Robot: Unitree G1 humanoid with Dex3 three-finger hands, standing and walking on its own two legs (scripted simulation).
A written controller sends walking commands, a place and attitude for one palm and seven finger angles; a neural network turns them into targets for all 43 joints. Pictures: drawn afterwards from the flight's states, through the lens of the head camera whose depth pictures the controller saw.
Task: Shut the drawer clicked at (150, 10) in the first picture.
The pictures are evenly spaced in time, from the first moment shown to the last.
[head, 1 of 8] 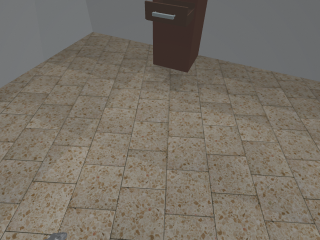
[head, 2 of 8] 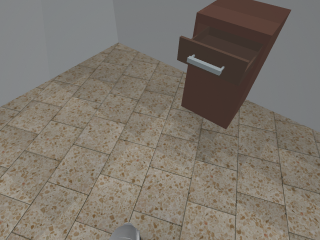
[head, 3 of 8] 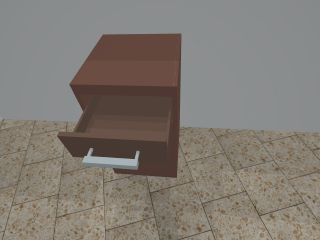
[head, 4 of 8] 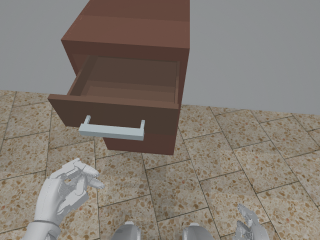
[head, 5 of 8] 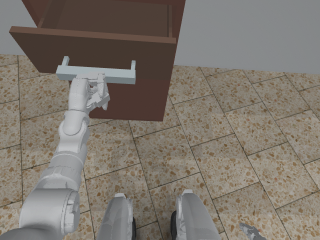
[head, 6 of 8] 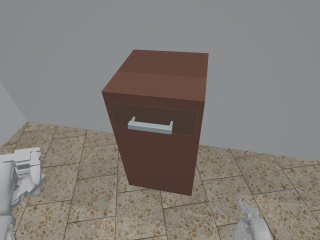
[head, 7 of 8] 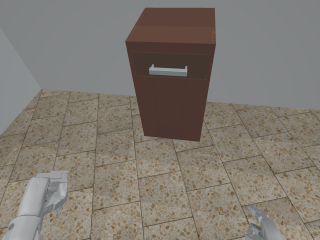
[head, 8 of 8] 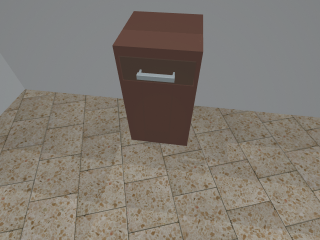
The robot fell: no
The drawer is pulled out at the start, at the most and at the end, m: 0.22 0.22 0.00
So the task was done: yes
